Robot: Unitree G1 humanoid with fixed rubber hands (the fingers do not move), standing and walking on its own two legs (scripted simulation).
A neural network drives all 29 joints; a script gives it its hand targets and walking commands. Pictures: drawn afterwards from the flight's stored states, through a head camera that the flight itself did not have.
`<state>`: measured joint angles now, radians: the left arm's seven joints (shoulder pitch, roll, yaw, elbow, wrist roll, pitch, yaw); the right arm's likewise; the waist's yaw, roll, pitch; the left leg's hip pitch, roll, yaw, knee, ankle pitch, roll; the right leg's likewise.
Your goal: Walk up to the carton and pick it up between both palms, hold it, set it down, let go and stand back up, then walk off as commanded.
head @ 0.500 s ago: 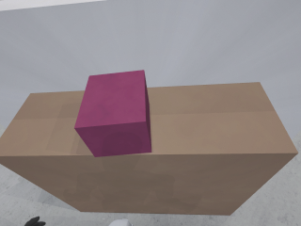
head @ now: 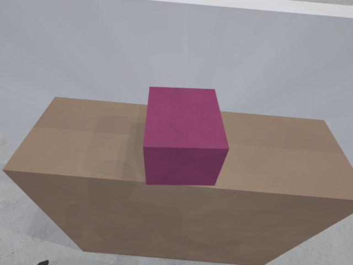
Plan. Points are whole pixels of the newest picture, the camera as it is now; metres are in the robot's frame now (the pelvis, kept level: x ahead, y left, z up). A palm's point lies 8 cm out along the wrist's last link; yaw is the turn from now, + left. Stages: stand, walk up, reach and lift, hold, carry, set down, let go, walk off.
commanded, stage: walk up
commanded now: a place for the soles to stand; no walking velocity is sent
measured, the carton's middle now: (181, 135) +0.41 -0.02 +0.08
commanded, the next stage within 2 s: reach and lift in 1.72 s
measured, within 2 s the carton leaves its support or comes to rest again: neither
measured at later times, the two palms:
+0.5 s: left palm out of the picture +0.10 +0.29 -0.09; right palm out of the picture +0.04 -0.33 -0.11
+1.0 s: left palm out of the picture +0.10 +0.29 -0.09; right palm out of the picture +0.05 -0.33 -0.11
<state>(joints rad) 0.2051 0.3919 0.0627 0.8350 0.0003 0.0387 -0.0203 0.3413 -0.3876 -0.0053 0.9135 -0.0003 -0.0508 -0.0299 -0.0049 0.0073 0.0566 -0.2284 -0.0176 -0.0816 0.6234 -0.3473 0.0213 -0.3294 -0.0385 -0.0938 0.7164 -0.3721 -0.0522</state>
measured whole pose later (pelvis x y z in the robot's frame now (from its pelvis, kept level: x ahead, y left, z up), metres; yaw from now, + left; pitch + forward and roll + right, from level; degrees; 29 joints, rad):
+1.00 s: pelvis +0.01 -0.03 +0.00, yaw +0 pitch -1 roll +0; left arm 0.17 0.39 0.05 0.93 0.00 -0.01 -0.02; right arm 0.29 -0.39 0.00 0.91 0.00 -0.03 -0.01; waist 0.00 0.02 0.03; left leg -0.24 -0.01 -0.08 0.58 -0.32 -0.02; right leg -0.31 -0.04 -0.07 0.58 -0.25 -0.02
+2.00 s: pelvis +0.00 -0.01 -0.01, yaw +1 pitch -2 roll -1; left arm 0.10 0.37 0.06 0.46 0.01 0.43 0.01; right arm 0.08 -0.38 -0.07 0.91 -0.04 -0.14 0.06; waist 0.00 0.04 0.12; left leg -0.31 0.02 -0.07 0.72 -0.39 -0.03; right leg -0.34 -0.04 -0.07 0.69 -0.32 0.01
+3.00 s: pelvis -0.03 -0.04 +0.01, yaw +5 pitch -9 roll +0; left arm 0.28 0.37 0.10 -0.13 -0.10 0.46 -0.08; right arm 0.38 -0.16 0.00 -0.22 0.04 0.41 -0.17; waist 0.00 -0.02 0.09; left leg -0.09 0.06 -0.01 0.39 -0.19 -0.02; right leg -0.10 -0.03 -0.07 0.42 -0.18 -0.01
